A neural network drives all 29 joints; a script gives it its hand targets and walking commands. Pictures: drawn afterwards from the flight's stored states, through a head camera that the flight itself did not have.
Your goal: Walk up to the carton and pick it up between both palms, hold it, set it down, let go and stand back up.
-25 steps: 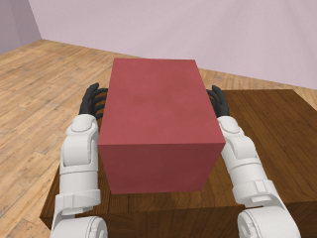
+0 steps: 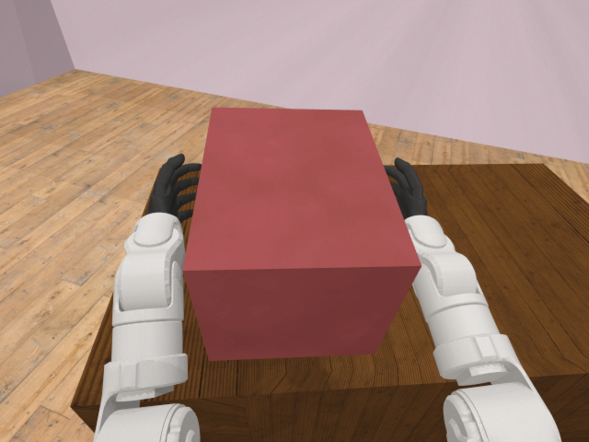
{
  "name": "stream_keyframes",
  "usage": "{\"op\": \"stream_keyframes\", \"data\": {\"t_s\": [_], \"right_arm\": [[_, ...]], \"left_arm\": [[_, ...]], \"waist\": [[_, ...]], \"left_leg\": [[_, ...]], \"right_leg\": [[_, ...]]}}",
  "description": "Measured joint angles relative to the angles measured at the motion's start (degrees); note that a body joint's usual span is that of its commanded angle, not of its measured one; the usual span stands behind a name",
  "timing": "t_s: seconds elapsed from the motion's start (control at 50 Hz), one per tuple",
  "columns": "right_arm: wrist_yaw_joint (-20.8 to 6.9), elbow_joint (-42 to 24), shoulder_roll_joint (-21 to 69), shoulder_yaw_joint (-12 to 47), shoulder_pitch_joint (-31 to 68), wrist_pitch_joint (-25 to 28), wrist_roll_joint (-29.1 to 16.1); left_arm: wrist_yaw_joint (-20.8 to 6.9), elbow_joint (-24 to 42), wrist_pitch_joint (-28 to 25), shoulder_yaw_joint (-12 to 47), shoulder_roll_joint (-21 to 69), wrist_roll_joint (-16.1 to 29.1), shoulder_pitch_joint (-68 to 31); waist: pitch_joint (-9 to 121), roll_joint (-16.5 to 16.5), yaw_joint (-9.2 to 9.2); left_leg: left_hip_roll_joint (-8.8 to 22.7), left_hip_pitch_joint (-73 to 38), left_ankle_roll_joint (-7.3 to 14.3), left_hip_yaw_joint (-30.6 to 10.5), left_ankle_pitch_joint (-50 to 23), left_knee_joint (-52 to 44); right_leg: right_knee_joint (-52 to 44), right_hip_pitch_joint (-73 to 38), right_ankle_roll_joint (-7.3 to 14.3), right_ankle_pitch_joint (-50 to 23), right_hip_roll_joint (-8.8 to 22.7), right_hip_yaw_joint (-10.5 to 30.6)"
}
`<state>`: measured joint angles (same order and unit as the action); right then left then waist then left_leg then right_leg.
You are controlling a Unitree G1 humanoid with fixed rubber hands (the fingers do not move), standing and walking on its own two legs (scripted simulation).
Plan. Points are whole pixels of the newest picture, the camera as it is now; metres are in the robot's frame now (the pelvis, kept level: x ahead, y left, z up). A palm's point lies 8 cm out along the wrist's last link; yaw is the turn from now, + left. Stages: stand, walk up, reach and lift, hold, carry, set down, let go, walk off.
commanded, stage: hold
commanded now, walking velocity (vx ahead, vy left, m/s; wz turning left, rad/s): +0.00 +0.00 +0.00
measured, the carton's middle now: (290, 227) +0.38 +0.00 +0.14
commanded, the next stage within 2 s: none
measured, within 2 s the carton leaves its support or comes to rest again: neither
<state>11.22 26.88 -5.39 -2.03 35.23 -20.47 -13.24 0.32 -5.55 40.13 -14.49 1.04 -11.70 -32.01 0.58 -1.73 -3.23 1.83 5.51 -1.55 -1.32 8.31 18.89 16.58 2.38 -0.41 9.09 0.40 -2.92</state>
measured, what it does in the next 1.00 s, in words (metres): stands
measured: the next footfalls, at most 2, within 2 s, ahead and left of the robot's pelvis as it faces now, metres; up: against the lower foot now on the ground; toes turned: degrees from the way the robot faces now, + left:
none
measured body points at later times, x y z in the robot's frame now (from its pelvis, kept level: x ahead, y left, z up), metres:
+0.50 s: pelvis +0.00 +0.00 +0.00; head -0.04 +0.02 +0.45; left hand +0.37 +0.16 +0.19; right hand +0.37 -0.16 +0.17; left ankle +0.03 +0.13 -0.75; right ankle +0.01 -0.12 -0.75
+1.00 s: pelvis +0.00 +0.00 +0.00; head -0.04 +0.02 +0.45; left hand +0.37 +0.16 +0.19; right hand +0.38 -0.16 +0.17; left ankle +0.03 +0.13 -0.75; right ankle +0.01 -0.12 -0.75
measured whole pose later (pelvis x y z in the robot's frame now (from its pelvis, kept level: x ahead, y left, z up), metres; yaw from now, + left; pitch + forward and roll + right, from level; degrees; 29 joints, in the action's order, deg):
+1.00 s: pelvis +0.00 +0.00 +0.00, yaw +0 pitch -5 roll -1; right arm 11.4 26.3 -5.4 -1.8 34.6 -20.9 -13.4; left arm 0.5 -5.6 40.2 -14.1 0.9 -11.4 -31.7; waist 1.3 -1.8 -3.2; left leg 1.7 5.6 -1.5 -1.6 8.6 19.3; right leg 16.7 2.3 -0.5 9.3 0.5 -3.1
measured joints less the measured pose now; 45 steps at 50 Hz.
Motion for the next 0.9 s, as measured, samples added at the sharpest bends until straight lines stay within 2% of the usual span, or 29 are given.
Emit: {"op": "stream_keyframes", "data": {"t_s": [0.32,0.46,0.64,0.9], "right_arm": [[1.04,-3.90,0.19,1.05,-2.16,-0.99,-1.12],[0.46,-2.88,0.25,0.47,-1.90,-0.42,-0.38],[-0.10,0.30,0.51,-1.05,0.63,-0.79,0.91],[-0.05,1.08,0.29,-0.39,0.56,0.06,-0.11]], "left_arm": [[-0.09,3.71,0.79,0.52,-0.14,0.95,2.48],[-0.04,2.96,1.12,0.43,0.10,0.37,1.31],[-0.20,-1.34,0.19,-0.59,-0.16,0.16,-1.35],[0.01,-0.84,0.14,-0.24,-0.26,0.01,-0.70]], "waist": [[-0.61,-0.21,-0.57],[-0.44,-0.05,-0.31],[-0.02,0.07,0.35],[0.46,-0.19,0.14]], "left_leg": [[0.11,-0.83,-0.09,-0.09,0.48,0.30],[-0.09,-0.49,0.04,0.00,0.01,0.08],[-0.27,-0.08,0.23,0.21,-0.70,-0.55],[-0.12,0.15,0.08,-0.06,0.18,0.50]], "right_leg": [[-0.33,-1.13,-0.01,0.13,-0.12,-0.07],[0.00,-0.52,-0.08,-0.04,0.08,0.03],[0.28,0.38,-0.11,-0.32,0.27,0.24],[0.40,0.08,-0.08,0.12,0.10,0.00]]}}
